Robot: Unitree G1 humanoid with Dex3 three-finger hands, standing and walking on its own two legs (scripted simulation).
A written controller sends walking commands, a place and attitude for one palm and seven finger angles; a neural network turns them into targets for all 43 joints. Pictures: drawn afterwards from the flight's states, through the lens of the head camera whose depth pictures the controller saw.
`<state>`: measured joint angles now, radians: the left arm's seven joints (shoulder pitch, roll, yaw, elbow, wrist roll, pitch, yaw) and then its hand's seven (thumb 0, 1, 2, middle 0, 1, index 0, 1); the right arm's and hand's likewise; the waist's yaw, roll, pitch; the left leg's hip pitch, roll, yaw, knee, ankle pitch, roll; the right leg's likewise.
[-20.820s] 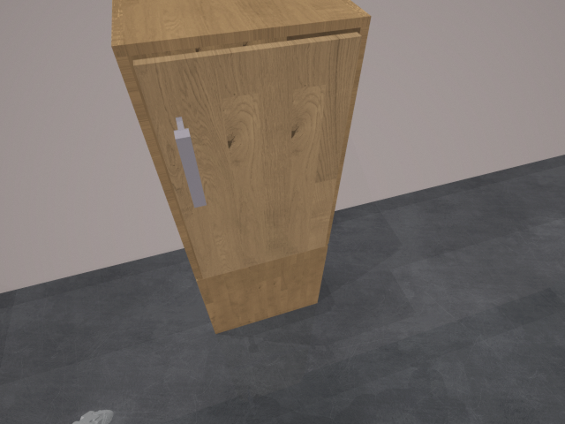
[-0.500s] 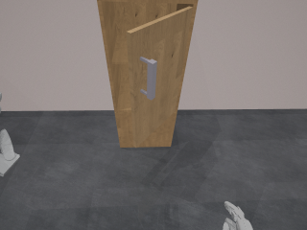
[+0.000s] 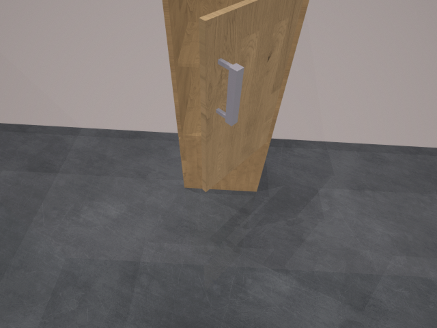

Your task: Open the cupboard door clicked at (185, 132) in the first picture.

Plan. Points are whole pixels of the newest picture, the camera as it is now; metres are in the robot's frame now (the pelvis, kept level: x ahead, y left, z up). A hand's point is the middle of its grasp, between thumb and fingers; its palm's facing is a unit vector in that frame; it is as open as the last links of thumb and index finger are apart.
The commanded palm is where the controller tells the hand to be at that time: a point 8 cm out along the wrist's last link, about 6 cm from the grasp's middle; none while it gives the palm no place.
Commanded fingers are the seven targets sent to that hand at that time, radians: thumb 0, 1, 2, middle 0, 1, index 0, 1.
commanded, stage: let the arm hang, fingers relaxed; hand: left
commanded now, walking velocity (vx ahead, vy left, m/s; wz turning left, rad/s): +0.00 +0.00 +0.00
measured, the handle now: (227, 93) +0.61 +0.01 +0.08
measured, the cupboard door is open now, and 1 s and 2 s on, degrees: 48 48 48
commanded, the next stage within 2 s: look to check the result in 0.76 s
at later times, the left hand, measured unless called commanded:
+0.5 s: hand out of the picture -0.01 +0.18 -0.16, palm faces +0.03 -0.98 -0.19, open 7.3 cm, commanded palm none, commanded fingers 0.00 0.90 0.90 -0.20 -0.30 -0.20 -0.30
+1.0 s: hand out of the picture -0.02 +0.19 -0.16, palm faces +0.04 -0.98 -0.17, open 7.3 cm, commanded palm none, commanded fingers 0.00 0.90 0.90 -0.20 -0.30 -0.20 -0.30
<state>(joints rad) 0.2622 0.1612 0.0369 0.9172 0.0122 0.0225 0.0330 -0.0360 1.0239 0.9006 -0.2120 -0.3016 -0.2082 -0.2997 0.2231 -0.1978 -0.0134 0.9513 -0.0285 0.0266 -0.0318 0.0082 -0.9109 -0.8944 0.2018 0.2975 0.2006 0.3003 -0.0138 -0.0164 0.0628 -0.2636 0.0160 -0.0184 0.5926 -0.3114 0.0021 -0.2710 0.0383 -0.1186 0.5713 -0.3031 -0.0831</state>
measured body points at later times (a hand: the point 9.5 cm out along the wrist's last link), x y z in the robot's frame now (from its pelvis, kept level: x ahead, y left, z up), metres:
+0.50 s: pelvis -0.01 +0.02 +0.01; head -0.01 +0.00 +0.46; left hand -0.02 +0.23 -0.14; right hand -0.05 -0.18 -0.16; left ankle -0.01 +0.13 -0.73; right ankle +0.00 -0.07 -0.73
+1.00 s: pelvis -0.01 +0.03 +0.01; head +0.00 +0.03 +0.46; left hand -0.02 +0.24 -0.15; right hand -0.04 -0.17 -0.15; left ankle -0.01 +0.13 -0.73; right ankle +0.00 -0.07 -0.73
